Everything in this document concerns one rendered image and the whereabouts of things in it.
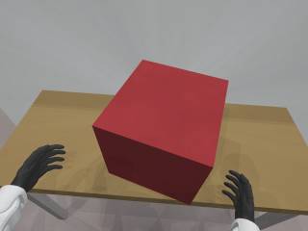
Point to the carton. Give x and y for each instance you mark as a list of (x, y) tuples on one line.
[(161, 129)]

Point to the robot right forearm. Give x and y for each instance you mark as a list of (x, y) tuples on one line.
[(242, 224)]

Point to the robot left hand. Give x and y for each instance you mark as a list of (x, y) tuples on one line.
[(37, 165)]

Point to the table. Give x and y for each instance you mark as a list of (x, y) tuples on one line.
[(260, 142)]

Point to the robot left forearm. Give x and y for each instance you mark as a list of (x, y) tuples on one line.
[(12, 199)]

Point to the robot right hand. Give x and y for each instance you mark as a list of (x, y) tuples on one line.
[(244, 200)]

